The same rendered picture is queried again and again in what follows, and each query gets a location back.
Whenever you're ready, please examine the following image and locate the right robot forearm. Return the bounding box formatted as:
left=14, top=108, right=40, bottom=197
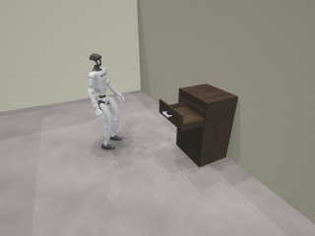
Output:
left=88, top=89, right=99, bottom=110

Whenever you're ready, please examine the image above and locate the drawer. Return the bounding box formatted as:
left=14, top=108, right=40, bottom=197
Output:
left=159, top=99, right=205, bottom=132

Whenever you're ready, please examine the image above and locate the robot left hand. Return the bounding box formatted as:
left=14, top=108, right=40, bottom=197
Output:
left=116, top=92, right=125, bottom=103

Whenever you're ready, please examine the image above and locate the robot right upper arm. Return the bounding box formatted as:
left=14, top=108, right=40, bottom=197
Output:
left=87, top=72, right=96, bottom=94

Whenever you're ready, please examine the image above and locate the cabinet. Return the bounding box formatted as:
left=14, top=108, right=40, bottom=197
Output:
left=176, top=84, right=238, bottom=167

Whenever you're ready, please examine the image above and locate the handle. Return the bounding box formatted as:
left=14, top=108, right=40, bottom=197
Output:
left=162, top=111, right=172, bottom=118

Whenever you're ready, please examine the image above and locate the robot right hand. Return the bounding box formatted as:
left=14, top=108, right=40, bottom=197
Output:
left=94, top=108, right=106, bottom=123

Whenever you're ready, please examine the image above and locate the robot left upper arm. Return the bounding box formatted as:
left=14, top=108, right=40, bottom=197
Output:
left=101, top=68, right=110, bottom=85

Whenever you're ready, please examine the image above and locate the humanoid robot head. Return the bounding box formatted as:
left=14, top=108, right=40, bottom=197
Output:
left=90, top=53, right=102, bottom=72

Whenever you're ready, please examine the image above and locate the robot left shin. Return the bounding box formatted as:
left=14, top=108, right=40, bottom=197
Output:
left=111, top=120, right=120, bottom=137

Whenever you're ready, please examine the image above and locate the left robot forearm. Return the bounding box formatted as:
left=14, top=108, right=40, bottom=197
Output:
left=107, top=82, right=118, bottom=94

